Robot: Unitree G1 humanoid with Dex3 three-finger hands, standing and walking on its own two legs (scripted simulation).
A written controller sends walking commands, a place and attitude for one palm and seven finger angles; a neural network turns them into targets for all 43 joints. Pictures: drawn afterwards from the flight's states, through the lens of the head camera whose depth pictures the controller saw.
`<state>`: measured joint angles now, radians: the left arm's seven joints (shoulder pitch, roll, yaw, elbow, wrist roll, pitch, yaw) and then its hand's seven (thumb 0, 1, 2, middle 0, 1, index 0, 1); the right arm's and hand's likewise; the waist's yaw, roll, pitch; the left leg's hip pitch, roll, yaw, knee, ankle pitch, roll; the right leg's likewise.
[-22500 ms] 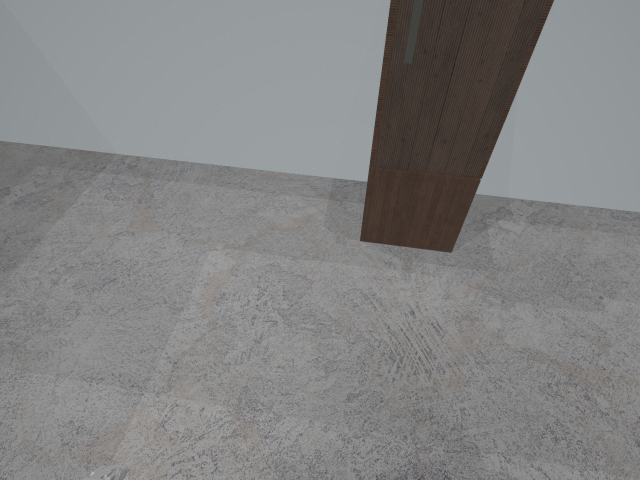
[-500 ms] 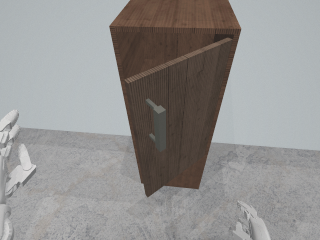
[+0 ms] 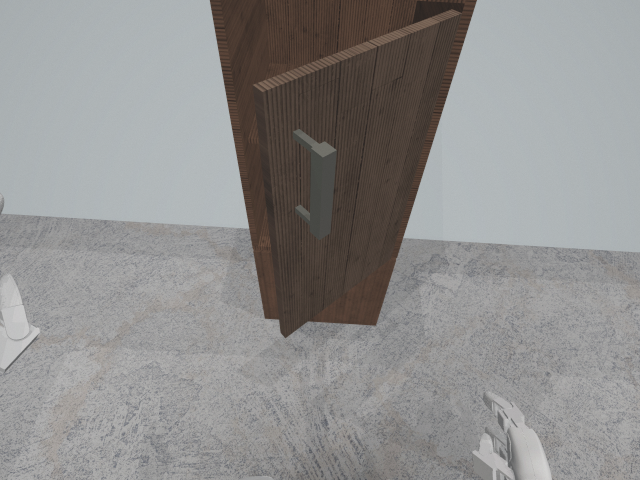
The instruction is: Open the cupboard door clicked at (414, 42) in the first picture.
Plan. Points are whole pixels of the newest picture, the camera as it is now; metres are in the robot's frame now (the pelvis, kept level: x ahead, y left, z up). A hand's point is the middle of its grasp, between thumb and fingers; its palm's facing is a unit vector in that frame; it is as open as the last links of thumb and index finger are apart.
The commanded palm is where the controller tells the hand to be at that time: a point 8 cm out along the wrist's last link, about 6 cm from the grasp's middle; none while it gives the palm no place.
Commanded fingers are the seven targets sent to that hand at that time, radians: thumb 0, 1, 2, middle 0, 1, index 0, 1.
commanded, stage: step back with the hand held close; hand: left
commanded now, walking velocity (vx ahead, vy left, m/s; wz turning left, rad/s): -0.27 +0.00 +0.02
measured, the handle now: (311, 186) +0.45 +0.05 +0.12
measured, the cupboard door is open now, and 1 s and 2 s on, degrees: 44 44 44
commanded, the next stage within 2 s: stop stepping back and stand still in 0.60 s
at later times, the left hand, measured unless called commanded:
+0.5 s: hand out of the picture +0.13 +0.27 +0.18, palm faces +0.49 -0.73 -0.48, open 7.4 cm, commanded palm +0.06 +0.30 +0.19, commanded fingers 0.00 0.90 0.90 -0.20 -0.30 -0.20 -0.30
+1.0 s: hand out of the picture +0.05 +0.23 +0.17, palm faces +0.31 -0.79 -0.53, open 7.4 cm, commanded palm -0.01 +0.27 +0.19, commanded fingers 0.00 0.90 0.90 -0.20 -0.30 -0.20 -0.30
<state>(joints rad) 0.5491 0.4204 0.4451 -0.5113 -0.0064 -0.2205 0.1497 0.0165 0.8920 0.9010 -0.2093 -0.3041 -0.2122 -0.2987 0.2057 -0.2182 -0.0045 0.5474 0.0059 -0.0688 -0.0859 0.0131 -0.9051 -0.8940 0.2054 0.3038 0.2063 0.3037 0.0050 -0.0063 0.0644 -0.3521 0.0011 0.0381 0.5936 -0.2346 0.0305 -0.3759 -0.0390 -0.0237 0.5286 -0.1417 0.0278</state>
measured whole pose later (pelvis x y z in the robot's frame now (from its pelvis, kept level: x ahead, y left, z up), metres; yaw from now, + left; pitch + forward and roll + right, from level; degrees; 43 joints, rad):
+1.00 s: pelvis -0.16 -0.02 +0.01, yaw -2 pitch +1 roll +0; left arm 0.63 0.49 0.44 -0.56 -0.04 -0.19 0.15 0.02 0.89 0.90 -0.21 -0.30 -0.21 -0.30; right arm 0.21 -0.20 0.01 0.57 -0.01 -0.17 -0.07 0.01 -0.90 -0.89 0.21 0.30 0.21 0.30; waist -0.03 -0.05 0.02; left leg -0.31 -0.04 0.07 0.39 -0.11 0.06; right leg -0.25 0.03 -0.03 0.59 -0.41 0.01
